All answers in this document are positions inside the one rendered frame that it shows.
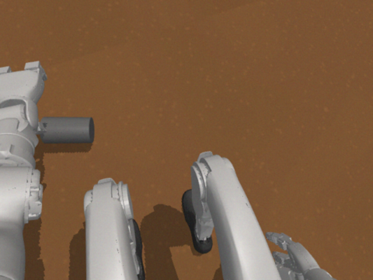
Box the left robot arm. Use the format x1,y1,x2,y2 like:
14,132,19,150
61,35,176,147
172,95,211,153
0,96,43,280

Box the right robot hand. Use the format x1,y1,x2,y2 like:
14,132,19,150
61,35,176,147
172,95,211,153
265,232,320,280

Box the right robot foot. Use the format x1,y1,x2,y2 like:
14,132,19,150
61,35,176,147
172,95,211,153
182,189,213,254

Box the left robot hand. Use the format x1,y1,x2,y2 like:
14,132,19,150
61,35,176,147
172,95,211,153
0,61,47,134

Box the right robot arm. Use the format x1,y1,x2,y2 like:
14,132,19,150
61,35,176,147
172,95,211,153
304,268,337,280

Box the left robot foot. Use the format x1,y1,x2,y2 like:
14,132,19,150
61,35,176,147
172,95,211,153
132,219,145,280

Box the bottle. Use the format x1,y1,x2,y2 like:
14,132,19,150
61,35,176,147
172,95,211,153
36,117,94,144

